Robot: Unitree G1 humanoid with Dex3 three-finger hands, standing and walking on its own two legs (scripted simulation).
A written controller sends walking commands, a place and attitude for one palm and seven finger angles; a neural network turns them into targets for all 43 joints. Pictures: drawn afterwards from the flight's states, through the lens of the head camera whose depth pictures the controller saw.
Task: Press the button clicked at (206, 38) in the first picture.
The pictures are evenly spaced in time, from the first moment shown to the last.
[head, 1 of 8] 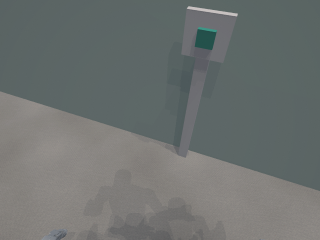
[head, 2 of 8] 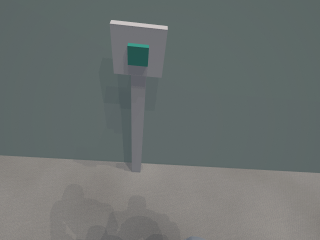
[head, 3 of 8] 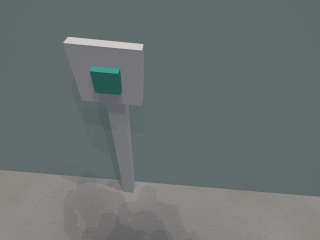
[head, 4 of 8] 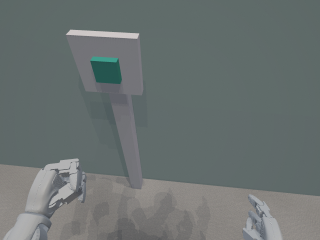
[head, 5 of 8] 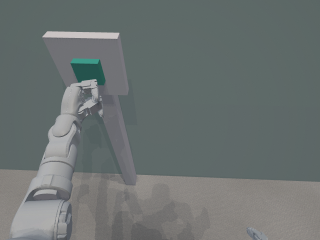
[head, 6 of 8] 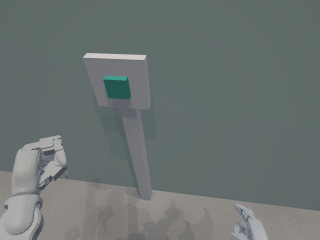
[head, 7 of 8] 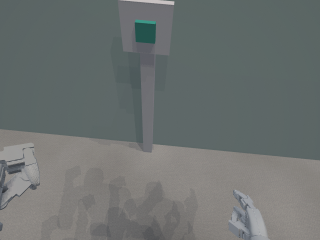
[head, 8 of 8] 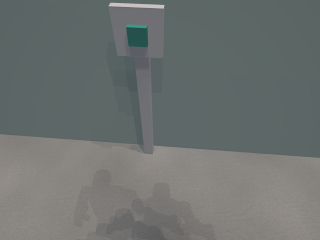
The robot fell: no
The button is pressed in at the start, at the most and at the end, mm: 0 13 0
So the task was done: yes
